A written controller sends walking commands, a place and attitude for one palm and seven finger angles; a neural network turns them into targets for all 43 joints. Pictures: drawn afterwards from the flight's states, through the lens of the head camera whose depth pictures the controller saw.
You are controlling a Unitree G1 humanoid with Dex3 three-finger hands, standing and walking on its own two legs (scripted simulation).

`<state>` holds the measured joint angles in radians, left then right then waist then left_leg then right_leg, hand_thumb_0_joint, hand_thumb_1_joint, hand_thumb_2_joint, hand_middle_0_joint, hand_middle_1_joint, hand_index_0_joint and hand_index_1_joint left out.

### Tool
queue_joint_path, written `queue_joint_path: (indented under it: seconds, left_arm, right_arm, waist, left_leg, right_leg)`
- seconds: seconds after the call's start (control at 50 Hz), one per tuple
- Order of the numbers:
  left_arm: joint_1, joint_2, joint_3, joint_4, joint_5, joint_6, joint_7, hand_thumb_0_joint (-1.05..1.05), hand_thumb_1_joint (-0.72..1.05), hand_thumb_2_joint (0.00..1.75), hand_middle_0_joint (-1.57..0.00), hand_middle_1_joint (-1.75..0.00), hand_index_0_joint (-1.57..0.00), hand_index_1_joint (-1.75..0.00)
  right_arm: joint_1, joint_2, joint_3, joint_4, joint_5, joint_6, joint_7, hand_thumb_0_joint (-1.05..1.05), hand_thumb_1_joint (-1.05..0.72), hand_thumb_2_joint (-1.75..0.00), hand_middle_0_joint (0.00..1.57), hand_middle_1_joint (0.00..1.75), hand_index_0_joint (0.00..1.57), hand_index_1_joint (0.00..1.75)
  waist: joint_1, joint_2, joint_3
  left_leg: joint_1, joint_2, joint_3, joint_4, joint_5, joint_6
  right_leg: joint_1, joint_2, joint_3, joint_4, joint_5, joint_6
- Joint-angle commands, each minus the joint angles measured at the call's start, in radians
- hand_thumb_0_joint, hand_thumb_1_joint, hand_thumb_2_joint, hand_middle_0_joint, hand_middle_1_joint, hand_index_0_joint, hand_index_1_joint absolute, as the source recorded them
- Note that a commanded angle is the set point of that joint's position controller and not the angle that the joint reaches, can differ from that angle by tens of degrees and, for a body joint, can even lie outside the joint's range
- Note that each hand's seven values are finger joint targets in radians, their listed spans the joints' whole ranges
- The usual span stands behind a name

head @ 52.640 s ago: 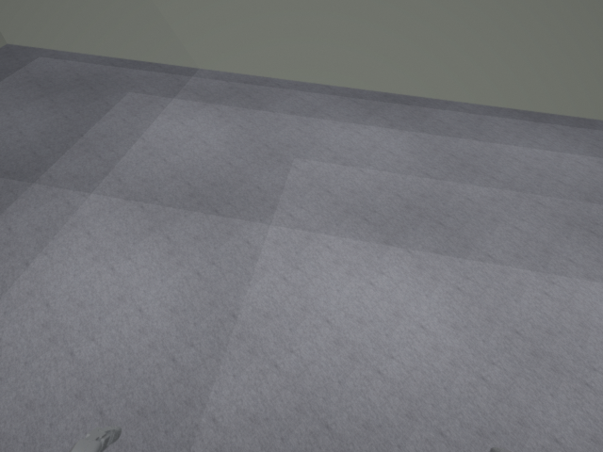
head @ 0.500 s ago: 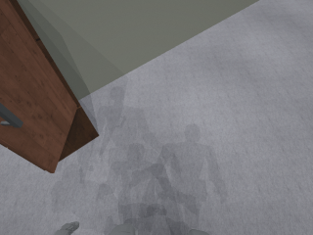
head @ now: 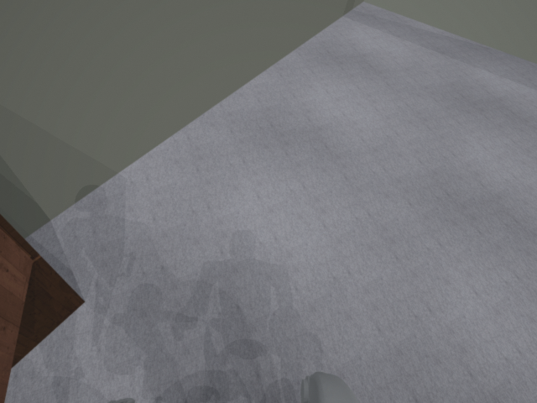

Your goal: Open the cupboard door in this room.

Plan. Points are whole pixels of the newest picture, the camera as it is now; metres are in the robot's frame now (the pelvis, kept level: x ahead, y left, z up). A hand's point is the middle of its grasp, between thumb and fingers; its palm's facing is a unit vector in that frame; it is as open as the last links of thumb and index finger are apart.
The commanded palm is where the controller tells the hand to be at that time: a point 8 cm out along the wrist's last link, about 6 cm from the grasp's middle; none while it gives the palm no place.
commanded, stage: walk to a spot facing it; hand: left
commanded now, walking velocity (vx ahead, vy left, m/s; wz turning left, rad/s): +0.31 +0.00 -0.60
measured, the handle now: out of the picture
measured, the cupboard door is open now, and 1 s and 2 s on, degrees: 48 48 48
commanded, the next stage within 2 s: turn to face it in 1.24 s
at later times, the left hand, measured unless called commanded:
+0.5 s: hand (237, 297) +0.33 +0.07 -0.17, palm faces -0.25 -0.94 -0.22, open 7.2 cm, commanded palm none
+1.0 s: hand (255, 225) +0.52 +0.05 -0.19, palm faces -0.29 -0.95 -0.15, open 7.4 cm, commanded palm none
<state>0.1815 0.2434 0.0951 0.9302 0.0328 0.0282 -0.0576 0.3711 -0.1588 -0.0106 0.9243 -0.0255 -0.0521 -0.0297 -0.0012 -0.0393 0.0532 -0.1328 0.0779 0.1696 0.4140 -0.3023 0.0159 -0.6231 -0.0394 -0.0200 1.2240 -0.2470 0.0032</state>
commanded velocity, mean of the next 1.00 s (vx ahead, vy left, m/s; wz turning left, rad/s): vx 0.36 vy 0.00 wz -0.31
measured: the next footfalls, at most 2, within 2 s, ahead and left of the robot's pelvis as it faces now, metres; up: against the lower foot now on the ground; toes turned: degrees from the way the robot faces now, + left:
right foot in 0.30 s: +0.22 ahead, -0.15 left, +0.00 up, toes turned -17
left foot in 0.82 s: +0.54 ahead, -0.06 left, +0.00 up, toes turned -14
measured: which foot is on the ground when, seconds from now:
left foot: down 0.00-0.30, up 0.32-0.80, down 0.82-1.00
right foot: up 0.00-0.28, down 0.30-0.82, up 0.84-1.00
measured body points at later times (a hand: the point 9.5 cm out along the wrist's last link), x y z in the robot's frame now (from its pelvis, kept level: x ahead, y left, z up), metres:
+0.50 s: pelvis +0.19 -0.09 -0.01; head +0.25 -0.11 +0.44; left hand +0.34 +0.12 -0.15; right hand +0.15 -0.32 -0.16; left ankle +0.23 +0.08 -0.66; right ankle +0.18 -0.14 -0.75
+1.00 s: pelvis +0.46 -0.12 -0.01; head +0.49 -0.12 +0.44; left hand +0.53 +0.10 -0.17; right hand +0.43 -0.36 -0.15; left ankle +0.50 -0.05 -0.75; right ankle +0.37 -0.22 -0.64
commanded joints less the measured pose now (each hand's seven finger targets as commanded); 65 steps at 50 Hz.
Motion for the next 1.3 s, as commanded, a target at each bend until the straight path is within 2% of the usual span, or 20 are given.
queue_joint_path:
  seconds: [0.0,0.16,0.2,0.24,0.26,0.28,0.3,0.36,0.44,0.68,0.76,0.78,0.8,0.82,0.84,0.9,1.0,1.2,1.24,1.28]
  left_arm:
    - [-0.086,-0.03,-0.017,-0.089,-0.002,-0.021,-0.01,0.0,0.9,0.9,-0.2,-0.3,-0.2,-0.3]
    - [-0.284,-0.04,-0.036,-0.129,-0.008,-0.031,-0.013,0.0,0.9,0.9,-0.2,-0.3,-0.2,-0.3]
    - [-0.181,-0.012,-0.027,-0.1,-0.01,-0.039,-0.005,0.0,0.9,0.9,-0.2,-0.3,-0.2,-0.3]
    - [0.069,0.037,-0.004,-0.032,-0.008,-0.053,0.008,0.0,0.9,0.9,-0.2,-0.3,-0.2,-0.3]
    - [0.231,0.112,0.019,0.02,-0.003,-0.062,0.018,0.0,0.9,0.9,-0.2,-0.3,-0.2,-0.3]
    - [0.331,0.222,0.05,0.039,-0.011,-0.069,0.038,0.0,0.9,0.9,-0.2,-0.3,-0.2,-0.3]
    - [0.289,0.258,0.051,0.035,-0.034,-0.062,0.053,0.0,0.9,0.9,-0.2,-0.3,-0.2,-0.3]
    - [0.048,0.102,-0.001,-0.019,-0.029,-0.069,0.063,0.0,0.9,0.9,-0.2,-0.3,-0.2,-0.3]
    - [0.049,0.062,-0.013,0.008,-0.016,-0.103,0.061,0.0,0.9,0.9,-0.2,-0.3,-0.2,-0.3]
    - [0.26,0.046,-0.032,0.112,-0.016,-0.12,0.075,0.0,0.9,0.9,-0.2,-0.3,-0.2,-0.3]
    - [0.211,0.09,-0.022,0.118,-0.02,-0.123,0.077,0.0,0.9,0.9,-0.2,-0.3,-0.2,-0.3]
    - [0.199,0.079,-0.02,0.107,-0.026,-0.124,0.074,0.0,0.9,0.9,-0.2,-0.3,-0.2,-0.3]
    - [0.268,0.022,-0.027,0.094,-0.039,-0.124,0.064,0.0,0.9,0.9,-0.2,-0.3,-0.2,-0.3]
    - [0.244,0.017,-0.035,0.074,-0.039,-0.133,0.062,0.0,0.9,0.9,-0.2,-0.3,-0.2,-0.3]
    - [0.171,0.04,-0.03,0.054,-0.032,-0.125,0.064,0.0,0.9,0.9,-0.2,-0.3,-0.2,-0.3]
    - [0.13,-0.032,-0.025,0.073,-0.005,-0.085,0.041,0.0,0.9,0.9,-0.2,-0.3,-0.2,-0.3]
    - [0.144,-0.078,-0.023,0.073,0.0,-0.044,0.028,0.0,0.9,0.9,-0.2,-0.3,-0.2,-0.3]
    - [-0.183,-0.051,-0.035,-0.036,-0.007,-0.05,0.008,0.0,0.9,0.9,-0.2,-0.3,-0.2,-0.3]
    - [-0.12,-0.019,-0.031,-0.03,-0.008,-0.056,0.012,0.0,0.9,0.9,-0.2,-0.3,-0.2,-0.3]
    - [0.104,0.023,-0.016,0.033,-0.005,-0.071,0.019,0.0,0.9,0.9,-0.2,-0.3,-0.2,-0.3]
  right_arm:
    - [0.145,-0.136,-0.025,0.007,-0.001,-0.027,-0.014,0.0,-0.9,-0.9,0.2,0.3,0.2,0.3]
    - [0.238,-0.143,-0.026,0.076,-0.017,-0.016,-0.013,0.0,-0.9,-0.9,0.2,0.3,0.2,0.3]
    - [0.21,-0.178,-0.036,0.078,-0.013,-0.014,-0.011,0.0,-0.9,-0.9,0.2,0.3,0.2,0.3]
    - [0.121,-0.209,-0.045,0.053,-0.001,-0.01,-0.005,0.0,-0.9,-0.9,0.2,0.3,0.2,0.3]
    - [0.084,-0.194,-0.04,0.034,0.017,-0.012,0.009,0.0,-0.9,-0.9,0.2,0.3,0.2,0.3]
    - [0.099,-0.107,-0.029,-0.004,0.035,-0.012,0.011,0.0,-0.9,-0.9,0.2,0.3,0.2,0.3]
    - [0.009,-0.127,-0.037,-0.028,0.029,-0.004,0.01,0.0,-0.9,-0.9,0.2,0.3,0.2,0.3]
    - [-0.048,-0.094,-0.047,-0.005,0.008,0.014,0.015,0.0,-0.9,-0.9,0.2,0.3,0.2,0.3]
    - [0.037,-0.06,-0.047,0.04,-0.002,0.039,0.024,0.0,-0.9,-0.9,0.2,0.3,0.2,0.3]
    - [-0.382,-0.074,-0.044,-0.066,0.01,0.014,0.052,0.0,-0.9,-0.9,0.2,0.3,0.2,0.3]
    - [-0.154,-0.114,-0.058,0.01,0.001,-0.003,0.035,0.0,-0.9,-0.9,0.2,0.3,0.2,0.3]
    - [0.005,-0.172,-0.072,0.057,-0.008,-0.008,0.027,0.0,-0.9,-0.9,0.2,0.3,0.2,0.3]
    - [0.126,-0.281,-0.097,0.079,-0.027,-0.017,0.017,0.0,-0.9,-0.9,0.2,0.3,0.2,0.3]
    - [0.172,-0.297,-0.092,0.079,-0.014,-0.006,0.01,0.0,-0.9,-0.9,0.2,0.3,0.2,0.3]
    - [0.09,-0.273,-0.087,0.059,-0.005,0.002,0.011,0.0,-0.9,-0.9,0.2,0.3,0.2,0.3]
    - [-0.05,-0.113,-0.044,0.04,-0.005,-0.024,0.007,0.0,-0.9,-0.9,0.2,0.3,0.2,0.3]
    - [-0.011,-0.092,-0.043,0.074,0.003,-0.04,0.005,0.0,-0.9,-0.9,0.2,0.3,0.2,0.3]
    - [0.184,-0.137,-0.033,0.136,-0.012,-0.021,0.0,0.0,-0.9,-0.9,0.2,0.3,0.2,0.3]
    - [0.175,-0.164,-0.04,0.134,-0.011,-0.015,0.001,0.0,-0.9,-0.9,0.2,0.3,0.2,0.3]
    - [0.113,-0.187,-0.04,0.115,0.0,-0.012,0.002,0.0,-0.9,-0.9,0.2,0.3,0.2,0.3]
  waist:
    - [-0.027,0.186,-0.015]
    - [-0.074,0.182,0.062]
    - [-0.025,0.195,-0.015]
    - [0.104,0.16,-0.138]
    - [0.182,0.066,-0.23]
    - [0.188,-0.199,-0.336]
    - [0.165,-0.177,-0.263]
    - [0.018,0.012,0.015]
    - [-0.054,-0.039,-0.04]
    - [0.039,-0.065,0.053]
    - [-0.088,-0.032,-0.048]
    - [-0.149,0.014,-0.14]
    - [-0.158,0.253,-0.301]
    - [-0.145,0.298,-0.329]
    - [-0.113,0.155,-0.186]
    - [-0.018,0.129,0.057]
    - [0.03,0.123,0.001]
    - [-0.058,0.149,0.062]
    - [-0.024,0.161,0.011]
    - [0.091,0.147,-0.118]
  left_leg:
    - [0.168,0.212,-0.056,-0.131,0.523,0.023]
    - [0.207,0.265,0.051,-0.115,0.682,0.064]
    - [0.227,0.288,0.076,0.006,0.948,0.061]
    - [0.131,0.256,0.111,0.287,1.004,0.021]
    - [-0.105,0.194,0.142,0.539,0.738,-0.018]
    - [-0.476,-0.016,0.087,0.916,-0.259,-0.081]
    - [-0.592,-0.002,-0.101,1.075,-0.3,-0.053]
    - [-0.486,0.096,-0.173,0.928,-0.037,-0.056]
    - [-0.392,0.07,-0.147,0.712,0.021,-0.07]
    - [-0.511,0.007,-0.098,0.348,0.092,-0.048]
    - [-0.092,-0.099,-0.035,0.137,0.129,0.003]
    - [0.175,-0.021,-0.122,0.11,0.205,0.039]
    - [0.44,0.284,-0.523,0.084,0.26,0.165]
    - [0.448,0.424,-0.725,-0.059,0.366,0.25]
    - [0.28,0.425,-0.686,-0.104,0.251,0.264]
    - [-0.109,0.28,-0.401,-0.229,0.036,0.125]
    - [-0.075,0.204,-0.129,-0.243,0.246,0.102]
    - [0.133,0.241,0.01,-0.149,0.61,0.077]
    - [0.162,0.261,0.036,-0.028,0.824,0.068]
    - [0.094,0.218,0.072,0.248,0.91,0.026]
  right_leg:
    - [-0.194,-0.016,-0.021,0.019,0.07,0.007]
    - [-0.041,0.002,-0.122,-0.457,0.035,-0.044]
    - [0.132,0.051,-0.149,-0.515,-0.036,-0.082]
    - [0.473,0.095,-0.152,-0.614,-0.001,-0.121]
    - [0.791,-0.012,-0.03,-0.666,0.056,-0.166]
    - [1.041,-0.333,0.553,-0.781,0.134,-0.298]
    - [0.943,-0.384,0.661,-0.905,0.109,-0.318]
    - [0.433,-0.255,0.36,-0.998,0.027,-0.209]
    - [0.404,-0.15,0.182,-1.0,0.247,-0.176]
    - [0.678,-0.178,0.191,-0.944,0.658,-0.176]
    - [0.584,-0.131,0.121,-0.686,0.88,-0.13]
    - [0.425,-0.089,0.1,-0.476,0.715,-0.096]
    - [0.163,0.048,0.005,-0.123,0.214,-0.047]
    - [0.06,0.096,0.047,0.131,-0.262,-0.055]
    - [0.01,0.021,0.084,0.204,-0.239,-0.059]
    - [0.022,-0.053,0.079,0.141,-0.044,-0.037]
    - [0.011,-0.072,0.039,-0.029,0.085,-0.008]
    - [0.02,-0.026,-0.102,-0.508,0.087,-0.047]
    - [0.146,0.016,-0.128,-0.556,0.011,-0.076]
    - [0.471,0.063,-0.143,-0.663,0.074,-0.105]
